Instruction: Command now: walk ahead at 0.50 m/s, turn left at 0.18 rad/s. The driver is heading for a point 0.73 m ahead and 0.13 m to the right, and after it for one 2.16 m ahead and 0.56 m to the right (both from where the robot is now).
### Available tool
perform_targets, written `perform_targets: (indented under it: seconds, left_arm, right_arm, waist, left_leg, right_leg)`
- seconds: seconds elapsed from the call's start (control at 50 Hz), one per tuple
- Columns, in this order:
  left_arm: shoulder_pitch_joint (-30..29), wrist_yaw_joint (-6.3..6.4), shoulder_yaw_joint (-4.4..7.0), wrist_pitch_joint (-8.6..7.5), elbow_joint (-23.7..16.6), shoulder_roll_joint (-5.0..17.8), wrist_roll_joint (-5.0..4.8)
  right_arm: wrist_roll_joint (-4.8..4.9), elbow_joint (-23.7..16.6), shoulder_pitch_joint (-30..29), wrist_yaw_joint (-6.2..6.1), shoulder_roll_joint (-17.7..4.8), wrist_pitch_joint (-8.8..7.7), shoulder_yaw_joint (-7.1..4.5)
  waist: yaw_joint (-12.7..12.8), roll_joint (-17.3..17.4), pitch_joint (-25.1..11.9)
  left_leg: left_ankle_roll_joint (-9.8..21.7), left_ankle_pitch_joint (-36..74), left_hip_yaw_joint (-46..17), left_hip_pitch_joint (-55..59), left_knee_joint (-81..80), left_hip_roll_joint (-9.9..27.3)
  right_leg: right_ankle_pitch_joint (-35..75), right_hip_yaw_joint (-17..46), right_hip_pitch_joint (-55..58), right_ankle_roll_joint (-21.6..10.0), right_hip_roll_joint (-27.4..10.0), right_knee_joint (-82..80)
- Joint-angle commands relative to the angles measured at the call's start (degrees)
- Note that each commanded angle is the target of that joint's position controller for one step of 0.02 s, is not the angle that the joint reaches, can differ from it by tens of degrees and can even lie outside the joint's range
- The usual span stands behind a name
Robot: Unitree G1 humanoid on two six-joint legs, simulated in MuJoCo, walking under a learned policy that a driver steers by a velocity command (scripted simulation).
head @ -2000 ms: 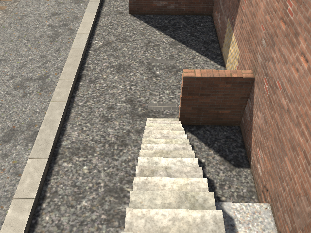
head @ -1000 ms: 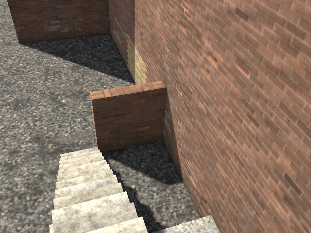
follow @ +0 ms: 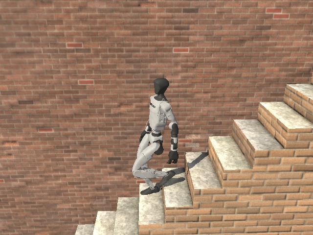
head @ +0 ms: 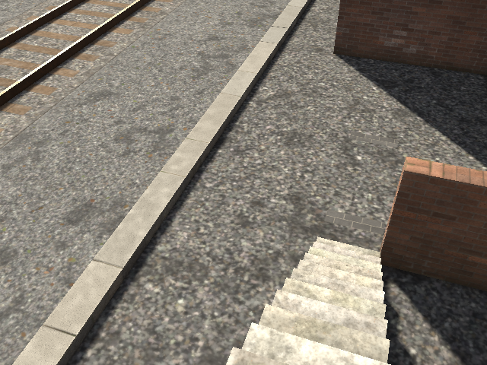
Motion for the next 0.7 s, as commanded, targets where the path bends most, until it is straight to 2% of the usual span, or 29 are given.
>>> perform_targets:
  seconds: [0.02,0.04,0.06,0.1,0.12,0.14,0.16,0.18,0.22,0.26,0.3,0.32,0.34,0.38,0.4,0.42,0.44,0.46,0.48,0.5,0.52,0.54,0.56,0.58,0.6,0.62,0.64,0.66,0.7]
  left_arm:
    - [8.8,0.34,-0.32,-2.2,1.5,4.3,1.61]
    - [7.9,0.51,-2.07,-3.32,2.4,-0.3,1.36]
    - [7.6,0.7,-3.04,-3.62,2.9,-2.2,1.0]
    - [3.5,1.81,-3.62,-3.58,2.4,-0.6,-0.17]
    - [4.9,2.29,-3.25,-3.25,2.9,0.8,-0.01]
    - [7.1,2.17,-2.56,-3.2,3.6,3.8,0.42]
    - [7.7,2.03,-2.24,-2.91,3.6,4.3,0.24]
    - [10.7,2.39,-2.51,-2.8,4.9,2.0,-0.2]
    - [11.9,3.11,-2.2,-2.47,3.5,2.3,0.53]
    - [6.0,4.27,-2.08,-2.23,1.5,2.3,-0.3]
    - [5.1,4.57,-1.95,-1.51,-0.2,1.6,-0.55]
    - [3.1,4.5,-1.19,-1.01,-1.5,2.2,-0.72]
    - [3.8,4.58,-0.72,-0.51,-2.0,2.9,-0.14]
    - [9.0,4.96,-0.05,-0.46,-1.1,1.8,1.11]
    - [7.6,5.77,0.75,0.04,-1.0,3.7,0.03]
    - [6.0,5.88,1.19,0.83,-1.7,4.5,0.41]
    - [4.7,5.44,1.33,1.53,-1.9,5.3,0.35]
    - [5.6,6.0,1.99,2.15,-2.6,6.4,-0.44]
    - [11.3,5.87,2.63,2.22,-2.2,6.0,-1.52]
    - [21.3,5.17,2.9,2.89,-2.8,1.6,-4.27]
    - [18.9,5.53,1.94,2.97,-4.0,3.5,-5.27]
    - [11.3,5.78,1.91,3.28,-6.0,5.2,-5.42]
    - [2.5,5.97,1.55,4.63,-7.5,4.3,-4.1]
    - [-3.1,5.96,2.34,5.89,-7.4,6.6,-2.87]
    - [-2.2,5.94,2.98,7.3,-6.8,6.6,-2.9]
    - [-2.7,5.89,3.12,8.24,-6.4,4.9,-1.08]
    - [-2.6,6.03,3.0,8.33,-6.4,2.7,0.22]
    - [-4.8,4.46,2.26,8.48,-7.4,0.2,-0.62]
    - [-9.1,4.14,3.18,8.32,-8.2,1.1,1.25]
  right_arm:
    - [-0.94,-6.2,-7.2,0.71,-2.7,1.76,0.15]
    - [-1.64,-6.6,-9.0,1.25,-1.4,2.25,0.49]
    - [-1.25,-6.4,-9.3,1.49,0.2,2.73,0.87]
    - [-0.85,-6.2,-9.9,2.56,1.2,3.6,1.48]
    - [-1.98,-5.5,-9.9,2.56,0.4,3.87,1.08]
    - [-2.11,-4.1,-8.5,2.35,0.5,4.4,0.68]
    - [-1.56,-4.3,-9.2,2.14,-0.7,4.62,0.29]
    - [-0.9,-5.9,-13.9,1.85,-0.7,4.18,0.21]
    - [0.19,-8.8,-23.6,1.84,-3.1,2.7,-1.15]
    - [0.31,-9.5,-25.2,4.08,-0.4,2.08,-0.01]
    - [-0.67,-9.5,-26.8,5.27,-0.1,2.18,0.0]
    - [-0.88,-9.8,-28.3,5.23,1.0,2.06,0.55]
    - [-1.13,-9.9,-28.6,5.25,-0.1,1.44,0.46]
    - [0.19,-9.5,-27.8,3.99,-0.3,-0.59,0.72]
    - [0.94,-8.5,-24.8,3.51,-0.3,-1.63,0.86]
    - [0.37,-5.6,-18.0,2.72,-1.8,-2.25,0.45]
    - [0.13,-2.4,-8.1,1.94,-2.6,-2.82,0.14]
    - [-1.81,2.0,4.1,2.16,-3.6,-3.05,-0.71]
    - [-1.62,3.0,7.6,2.55,-5.5,-2.83,-1.44]
    - [-2.42,4.8,13.3,4.25,-11.8,-2.85,-1.2]
    - [0.52,4.1,15.7,5.89,-14.9,-1.42,-2.72]
    - [1.82,1.4,13.3,6.3,-13.1,-1.26,-2.94]
    - [1.31,0.1,6.7,5.18,-12.7,-2.13,-2.99]
    - [-0.52,-1.6,4.1,4.7,-6.3,-2.79,-0.59]
    - [-2.84,-1.7,3.3,4.99,-4.6,-3.44,0.37]
    - [-2.61,-0.8,3.3,4.58,-3.2,-3.8,0.7]
    - [-1.88,-0.5,3.6,4.08,-0.7,-3.93,1.31]
    - [-0.62,-1.9,-0.2,2.92,2.8,-4.06,2.83]
    - [-1.71,-0.8,2.3,2.4,-0.3,-4.16,2.51]
  waist:
    - [0.3,-10.2,16.2]
    - [-1.5,-4.9,21.3]
    - [-2.0,-4.9,22.4]
    - [-4.9,-2.7,23.0]
    - [-3.9,-4.1,21.1]
    - [-3.7,-8.3,17.3]
    - [-3.0,-9.6,16.0]
    - [-0.5,-9.6,17.6]
    - [3.7,-9.1,18.7]
    - [1.7,-8.0,16.6]
    - [3.8,-8.0,13.9]
    - [4.4,-8.5,15.3]
    - [6.6,-5.8,15.7]
    - [10.2,-6.3,14.9]
    - [9.5,-7.8,14.5]
    - [7.1,-4.7,11.7]
    - [2.3,-3.2,8.6]
    - [-3.7,-0.4,6.2]
    - [-3.7,4.5,1.4]
    - [2.5,16.4,-8.9]
    - [-2.0,16.6,-18.1]
    - [-5.5,9.1,-19.7]
    - [-5.2,11.2,-15.2]
    - [-4.9,4.7,-7.8]
    - [-1.9,5.9,-3.5]
    - [-0.2,6.6,1.6]
    - [-0.2,8.0,3.4]
    - [2.1,7.4,7.3]
    - [1.1,5.9,8.5]
  left_leg:
    - [-2.8,9.8,-1.2,-28.4,-1.6,7.3]
    - [-3.4,23.4,-6.0,-30.9,-12.2,8.7]
    - [-4.3,27.3,-5.6,-29.0,-16.6,8.5]
    - [-7.6,39.8,-4.5,-19.6,-37.5,9.2]
    - [-8.0,43.1,-1.8,-13.9,-41.9,9.0]
    - [-7.4,46.7,0.7,-9.6,-40.9,8.7]
    - [-7.1,46.7,2.0,-9.7,-42.4,8.7]
    - [-7.0,48.9,-1.4,-16.6,-46.9,9.3]
    - [-5.8,56.2,-2.6,-21.6,-61.7,9.7]
    - [-4.5,69.3,2.2,-7.1,-75.2,10.8]
    - [-4.8,71.0,5.5,1.9,-77.6,11.4]
    - [-5.4,68.7,6.9,5.0,-82.8,11.5]
    - [-5.3,67.8,7.8,8.0,-87.3,11.3]
    - [-5.3,72.1,4.6,9.2,-99.7,14.0]
    - [-5.4,74.3,2.0,13.3,-102.8,16.1]
    - [-5.6,73.0,1.9,18.7,-105.3,16.7]
    - [-5.6,72.7,4.4,26.8,-109.1,16.7]
    - [-6.3,73.2,6.9,38.9,-111.9,17.4]
    - [-8.2,76.8,4.7,48.7,-110.3,20.4]
    - [-6.6,129.1,1.4,75.7,-73.1,30.1]
    - [-4.2,130.4,-4.6,79.6,-69.4,35.4]
    - [1.3,96.7,-8.6,72.4,-78.2,37.7]
    - [7.6,67.5,-13.1,57.8,-88.9,39.3]
    - [7.3,67.7,-10.5,44.1,-92.1,37.1]
    - [5.5,61.7,-7.4,32.9,-92.0,34.9]
    - [2.7,54.3,-5.1,26.6,-91.2,33.0]
    - [1.2,49.6,-4.6,23.5,-89.8,31.4]
    - [-1.6,37.6,0.2,14.7,-91.5,28.2]
    - [-1.6,36.7,-0.3,12.6,-91.5,29.6]
  right_leg:
    - [-2.9,37.8,2.8,-8.3,-25.3,-24.7]
    - [-9.1,33.5,-2.7,-5.4,-21.6,-21.2]
    - [-10.6,30.6,-7.8,-3.7,-20.2,-20.6]
    - [-8.1,24.5,-17.0,-2.9,-17.7,-21.5]
    - [1.1,22.5,-17.0,-2.8,-17.2,-20.2]
    - [7.1,21.4,-14.5,-3.2,-16.4,-18.4]
    - [9.0,20.1,-10.5,-3.1,-16.3,-17.5]
    - [5.1,20.8,-2.1,-3.1,-15.6,-15.2]
    - [-5.1,20.8,6.6,-4.9,-15.7,-15.1]
    - [-9.2,13.9,-0.7,-2.6,-14.0,-11.7]
    - [-10.7,13.0,-3.2,-3.2,-12.7,-8.6]
    - [-9.6,11.2,-4.8,-2.9,-11.4,-6.5]
    - [-8.1,9.4,-4.9,-2.7,-9.9,-3.2]
    - [-2.2,10.8,3.7,-2.4,-9.7,2.7]
    - [2.1,11.9,3.5,-3.1,-10.9,6.7]
    - [4.8,12.3,5.8,-3.9,-10.2,15.6]
    - [7.7,12.0,5.0,-5.1,-8.9,25.5]
    - [3.5,11.1,-1.2,-5.3,-6.4,39.9]
    - [-22.8,8.7,-7.9,-3.5,-0.2,56.4]
    - [-46.5,8.8,-31.0,1.1,3.8,80.2]
    - [-41.7,9.6,-39.8,1.1,-0.3,87.2]
    - [-28.9,10.1,-43.4,1.1,-1.9,82.2]
    - [-18.9,7.3,-42.1,1.2,-3.1,81.6]
    - [-10.7,8.6,-37.3,1.3,-2.8,78.6]
    - [1.7,10.4,-31.9,0.9,-3.3,65.3]
    - [8.1,11.4,-34.0,0.6,-2.5,63.5]
    - [10.8,11.3,-36.0,0.1,-1.9,61.8]
    - [21.6,10.3,-34.5,1.4,-1.5,48.8]
    - [27.1,8.6,-33.9,1.3,-0.6,43.2]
